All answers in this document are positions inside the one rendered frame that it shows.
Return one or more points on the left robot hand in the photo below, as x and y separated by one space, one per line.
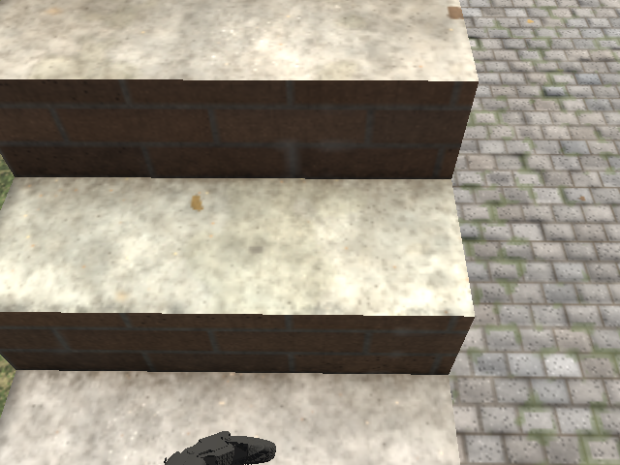
224 449

